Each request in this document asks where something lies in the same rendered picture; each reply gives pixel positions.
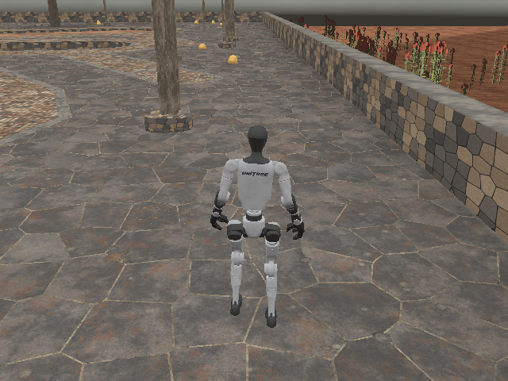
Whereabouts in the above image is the left robot foot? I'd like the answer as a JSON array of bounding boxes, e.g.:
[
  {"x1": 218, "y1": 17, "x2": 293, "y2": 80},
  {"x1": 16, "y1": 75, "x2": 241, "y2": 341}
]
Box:
[{"x1": 230, "y1": 294, "x2": 243, "y2": 316}]

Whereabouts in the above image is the robot right upper arm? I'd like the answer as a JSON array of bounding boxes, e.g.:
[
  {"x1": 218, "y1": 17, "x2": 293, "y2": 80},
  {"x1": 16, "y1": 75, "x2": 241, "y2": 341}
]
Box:
[{"x1": 272, "y1": 161, "x2": 294, "y2": 206}]

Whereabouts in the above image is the robot right shin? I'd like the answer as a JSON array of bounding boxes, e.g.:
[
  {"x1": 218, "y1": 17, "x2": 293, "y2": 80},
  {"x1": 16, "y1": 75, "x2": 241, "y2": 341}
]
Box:
[{"x1": 266, "y1": 264, "x2": 278, "y2": 317}]

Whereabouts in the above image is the robot right hand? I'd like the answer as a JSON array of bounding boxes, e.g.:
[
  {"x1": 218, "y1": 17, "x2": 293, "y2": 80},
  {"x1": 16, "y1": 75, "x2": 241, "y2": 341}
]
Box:
[{"x1": 287, "y1": 222, "x2": 305, "y2": 240}]

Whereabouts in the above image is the robot left forearm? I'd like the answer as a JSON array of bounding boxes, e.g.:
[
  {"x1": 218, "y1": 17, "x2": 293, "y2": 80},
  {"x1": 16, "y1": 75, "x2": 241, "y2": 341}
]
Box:
[{"x1": 212, "y1": 190, "x2": 225, "y2": 217}]

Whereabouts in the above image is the robot right forearm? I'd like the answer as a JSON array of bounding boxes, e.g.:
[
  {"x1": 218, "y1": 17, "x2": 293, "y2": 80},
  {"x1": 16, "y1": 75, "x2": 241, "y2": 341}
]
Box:
[{"x1": 286, "y1": 194, "x2": 302, "y2": 225}]

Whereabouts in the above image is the robot left hand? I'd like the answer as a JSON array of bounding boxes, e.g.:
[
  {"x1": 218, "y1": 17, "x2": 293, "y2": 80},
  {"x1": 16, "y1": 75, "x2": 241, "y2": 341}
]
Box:
[{"x1": 210, "y1": 214, "x2": 229, "y2": 230}]

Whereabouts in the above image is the robot left upper arm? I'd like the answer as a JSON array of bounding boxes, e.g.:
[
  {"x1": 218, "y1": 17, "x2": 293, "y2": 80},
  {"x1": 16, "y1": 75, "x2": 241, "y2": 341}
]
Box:
[{"x1": 217, "y1": 159, "x2": 240, "y2": 202}]

